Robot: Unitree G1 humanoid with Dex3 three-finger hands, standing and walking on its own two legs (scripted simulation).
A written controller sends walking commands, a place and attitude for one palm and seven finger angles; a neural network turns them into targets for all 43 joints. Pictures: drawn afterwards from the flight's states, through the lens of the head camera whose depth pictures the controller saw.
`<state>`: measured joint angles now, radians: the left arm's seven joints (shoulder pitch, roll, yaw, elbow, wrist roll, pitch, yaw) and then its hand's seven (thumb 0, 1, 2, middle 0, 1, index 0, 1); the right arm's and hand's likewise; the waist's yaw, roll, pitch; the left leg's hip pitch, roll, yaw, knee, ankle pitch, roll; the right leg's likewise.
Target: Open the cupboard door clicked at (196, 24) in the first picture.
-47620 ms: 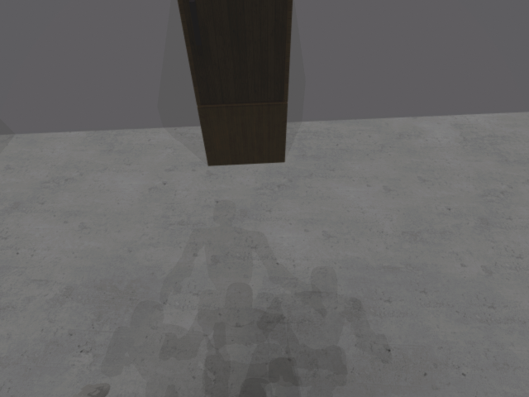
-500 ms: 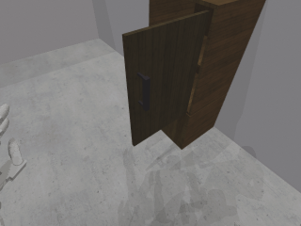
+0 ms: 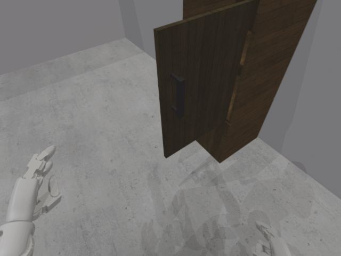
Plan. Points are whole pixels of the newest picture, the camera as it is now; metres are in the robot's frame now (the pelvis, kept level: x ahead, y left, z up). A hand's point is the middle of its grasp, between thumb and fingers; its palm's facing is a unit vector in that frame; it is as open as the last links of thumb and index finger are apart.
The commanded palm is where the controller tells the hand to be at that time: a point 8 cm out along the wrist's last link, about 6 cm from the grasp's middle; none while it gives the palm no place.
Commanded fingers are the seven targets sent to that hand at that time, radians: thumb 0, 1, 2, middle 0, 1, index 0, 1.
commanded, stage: let the arm hang, fingers relaxed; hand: left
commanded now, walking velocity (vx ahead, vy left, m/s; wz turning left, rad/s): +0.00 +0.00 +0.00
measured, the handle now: (176, 95) +0.61 +0.03 +0.03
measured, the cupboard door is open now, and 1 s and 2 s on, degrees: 91 91 91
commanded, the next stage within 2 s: look to check the result in 1.02 s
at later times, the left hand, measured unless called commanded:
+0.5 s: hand out of the picture -0.07 +0.19 -0.16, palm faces +0.05 -0.97 -0.24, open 7.3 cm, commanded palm none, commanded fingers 0.00 0.90 0.90 -0.20 -0.30 -0.20 -0.30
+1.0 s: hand out of the picture +0.00 +0.17 -0.16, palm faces +0.05 -0.98 -0.20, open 7.3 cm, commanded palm none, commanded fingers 0.00 0.90 0.90 -0.20 -0.30 -0.20 -0.30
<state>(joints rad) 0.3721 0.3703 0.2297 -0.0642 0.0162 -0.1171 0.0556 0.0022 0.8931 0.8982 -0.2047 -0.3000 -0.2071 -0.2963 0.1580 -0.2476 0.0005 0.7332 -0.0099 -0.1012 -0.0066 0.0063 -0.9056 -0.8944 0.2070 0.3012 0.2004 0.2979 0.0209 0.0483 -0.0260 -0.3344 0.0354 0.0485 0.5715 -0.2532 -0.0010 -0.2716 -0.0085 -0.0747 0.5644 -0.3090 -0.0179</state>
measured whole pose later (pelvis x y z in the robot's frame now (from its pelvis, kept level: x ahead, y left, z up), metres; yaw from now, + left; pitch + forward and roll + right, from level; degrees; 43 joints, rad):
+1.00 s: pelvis -0.01 +0.00 +0.01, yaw +2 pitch -2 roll +0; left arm 0.24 0.15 0.02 1.13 0.01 -0.01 0.03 0.01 0.92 0.90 -0.20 -0.30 -0.20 -0.30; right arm 0.27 -0.14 0.00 1.14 -0.02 0.02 -0.03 0.00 -0.92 -0.89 0.20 0.30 0.19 0.30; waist -0.02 0.01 0.05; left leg -0.23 0.02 0.02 0.43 -0.17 0.00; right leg -0.16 -0.02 -0.10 0.44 -0.25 -0.02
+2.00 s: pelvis +0.02 -0.02 +0.01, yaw +2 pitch -2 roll +0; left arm 0.22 0.19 0.01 1.14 0.01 -0.02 0.03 0.00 0.91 0.90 -0.20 -0.30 -0.20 -0.29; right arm 0.20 -0.19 0.00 1.15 -0.02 0.01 -0.03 0.00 -0.91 -0.89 0.20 0.30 0.20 0.30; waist 0.00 0.02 0.05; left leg -0.16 0.03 0.02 0.37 -0.18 -0.03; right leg -0.09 0.00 -0.11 0.37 -0.26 -0.04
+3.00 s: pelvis +0.02 -0.02 +0.02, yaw +1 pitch -1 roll +0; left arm 0.17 0.26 0.01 1.14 0.01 -0.03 0.02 0.00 0.90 0.90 -0.20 -0.30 -0.20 -0.30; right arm 0.14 -0.26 0.00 1.15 -0.02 0.01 -0.02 0.00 -0.91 -0.89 0.20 0.30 0.20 0.30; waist 0.00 0.01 0.06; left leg -0.13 0.04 0.03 0.32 -0.16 -0.03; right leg -0.06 0.01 -0.10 0.32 -0.23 -0.04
